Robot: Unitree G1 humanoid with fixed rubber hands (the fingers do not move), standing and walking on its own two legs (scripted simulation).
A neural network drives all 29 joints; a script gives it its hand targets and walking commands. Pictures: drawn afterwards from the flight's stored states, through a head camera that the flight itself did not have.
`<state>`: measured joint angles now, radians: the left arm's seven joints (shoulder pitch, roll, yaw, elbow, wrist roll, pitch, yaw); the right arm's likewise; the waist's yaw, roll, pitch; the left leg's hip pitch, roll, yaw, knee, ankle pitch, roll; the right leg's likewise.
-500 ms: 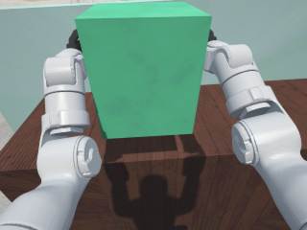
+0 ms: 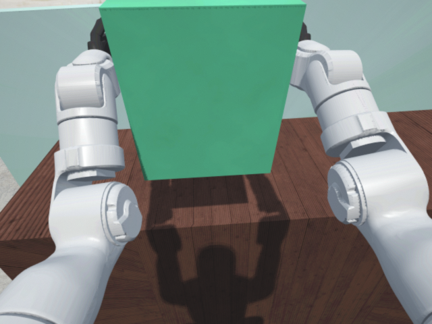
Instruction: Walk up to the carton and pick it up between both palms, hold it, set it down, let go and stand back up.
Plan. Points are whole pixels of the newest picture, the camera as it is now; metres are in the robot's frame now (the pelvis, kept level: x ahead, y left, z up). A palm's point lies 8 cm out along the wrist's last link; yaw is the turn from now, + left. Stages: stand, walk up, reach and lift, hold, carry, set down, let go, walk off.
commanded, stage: set down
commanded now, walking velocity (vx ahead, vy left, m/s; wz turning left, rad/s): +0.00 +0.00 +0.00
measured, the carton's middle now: (203, 78) +0.38 +0.00 +0.33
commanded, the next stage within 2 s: none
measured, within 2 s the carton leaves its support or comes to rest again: neither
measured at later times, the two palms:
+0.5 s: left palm (120, 102) +0.43 +0.16 +0.28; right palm (277, 98) +0.43 -0.15 +0.27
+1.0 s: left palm (127, 108) +0.44 +0.15 +0.27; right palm (278, 101) +0.44 -0.15 +0.25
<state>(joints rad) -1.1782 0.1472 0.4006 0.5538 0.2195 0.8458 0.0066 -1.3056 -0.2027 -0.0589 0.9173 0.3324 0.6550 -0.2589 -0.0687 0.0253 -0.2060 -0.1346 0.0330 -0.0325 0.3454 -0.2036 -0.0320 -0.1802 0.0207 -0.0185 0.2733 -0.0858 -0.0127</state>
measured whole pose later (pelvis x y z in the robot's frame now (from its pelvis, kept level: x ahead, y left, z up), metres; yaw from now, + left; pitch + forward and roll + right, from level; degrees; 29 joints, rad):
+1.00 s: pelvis +0.01 +0.00 +0.00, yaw +1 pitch +0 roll -1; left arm -1.08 0.08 0.39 0.65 0.22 0.56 0.07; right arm -1.19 -0.18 -0.09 1.03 0.26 0.33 -0.18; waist -0.05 0.02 -0.06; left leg -0.14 0.03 -0.04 0.35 -0.21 -0.03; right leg -0.17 0.02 -0.03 0.27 -0.10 -0.01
